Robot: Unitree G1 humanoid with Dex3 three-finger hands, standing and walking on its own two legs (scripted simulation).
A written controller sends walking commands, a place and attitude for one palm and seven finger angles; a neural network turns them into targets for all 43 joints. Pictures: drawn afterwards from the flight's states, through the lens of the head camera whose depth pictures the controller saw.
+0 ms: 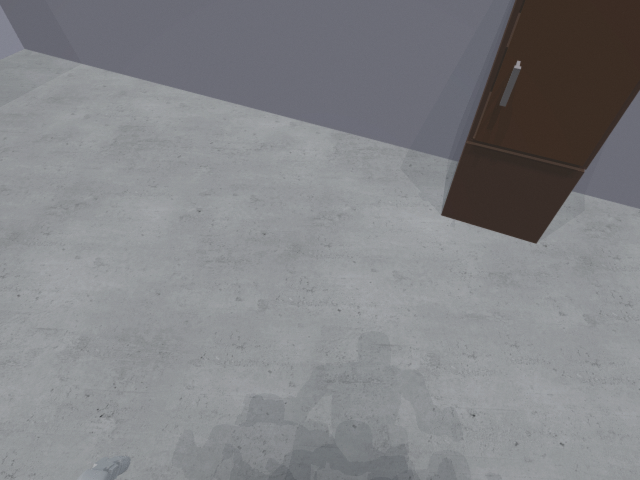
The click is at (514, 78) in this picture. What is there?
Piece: cupboard door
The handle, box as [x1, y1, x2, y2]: [500, 61, 520, 106]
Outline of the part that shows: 520,61 517,61 513,68 500,101 500,105 505,106 519,72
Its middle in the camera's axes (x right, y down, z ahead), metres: +0.59 -0.48 +1.20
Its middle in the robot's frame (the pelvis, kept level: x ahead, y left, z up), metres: +1.24 -0.53 -0.11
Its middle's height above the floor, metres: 0.66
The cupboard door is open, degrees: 0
